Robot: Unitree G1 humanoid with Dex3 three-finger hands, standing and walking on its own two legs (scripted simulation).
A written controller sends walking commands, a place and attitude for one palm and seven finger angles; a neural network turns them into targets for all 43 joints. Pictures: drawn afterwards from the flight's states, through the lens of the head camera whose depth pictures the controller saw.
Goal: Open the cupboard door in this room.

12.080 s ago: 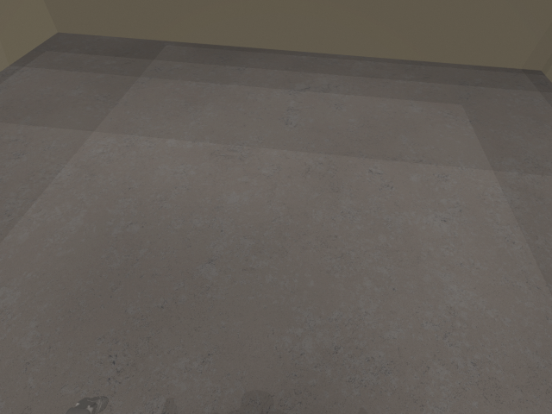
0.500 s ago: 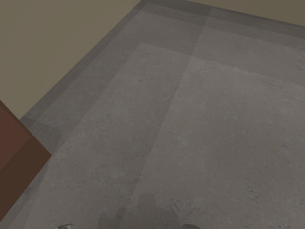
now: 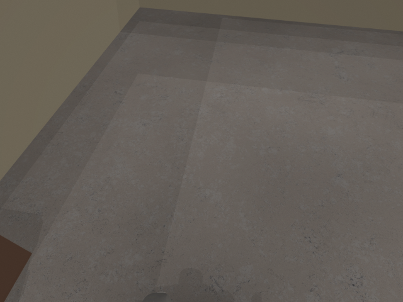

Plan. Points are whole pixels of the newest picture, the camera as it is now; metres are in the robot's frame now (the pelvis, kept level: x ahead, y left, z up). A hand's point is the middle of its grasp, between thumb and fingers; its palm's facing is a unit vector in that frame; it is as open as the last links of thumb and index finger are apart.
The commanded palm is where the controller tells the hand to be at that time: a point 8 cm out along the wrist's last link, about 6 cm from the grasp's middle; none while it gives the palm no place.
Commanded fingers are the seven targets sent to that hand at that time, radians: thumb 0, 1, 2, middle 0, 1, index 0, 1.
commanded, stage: walk to a spot facing it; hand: left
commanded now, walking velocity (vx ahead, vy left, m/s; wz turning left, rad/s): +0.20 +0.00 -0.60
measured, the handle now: out of the picture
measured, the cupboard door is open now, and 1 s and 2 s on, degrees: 0 0 0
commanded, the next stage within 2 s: turn to face it in 0.34 s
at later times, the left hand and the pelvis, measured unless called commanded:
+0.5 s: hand (136, 243) +0.27 +0.19 -0.17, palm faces -0.29 -0.93 -0.20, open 7.4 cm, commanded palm none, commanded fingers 0.00 0.90 0.90 -0.20 -0.30 -0.20 -0.30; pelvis +0.10 +0.03 +0.00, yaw -17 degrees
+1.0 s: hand (132, 249) +0.26 +0.21 -0.20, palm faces -0.05 -0.98 -0.19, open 7.3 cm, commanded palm none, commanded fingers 0.00 0.90 0.90 -0.20 -0.30 -0.20 -0.30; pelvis +0.15 +0.03 -0.03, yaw -4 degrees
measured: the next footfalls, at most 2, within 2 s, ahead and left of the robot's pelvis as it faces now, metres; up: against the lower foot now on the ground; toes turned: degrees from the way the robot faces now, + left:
left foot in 0.10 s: +0.10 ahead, +0.13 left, +0.00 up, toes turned +2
right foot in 0.60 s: +0.16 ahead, -0.13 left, +0.00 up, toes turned -24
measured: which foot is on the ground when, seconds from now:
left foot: up 0.00-0.08, down 0.10-0.60, up 0.62-0.96, down 0.98-1.00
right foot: down 0.00-0.10, up 0.12-0.58, down 0.60-0.98, up 1.00-1.00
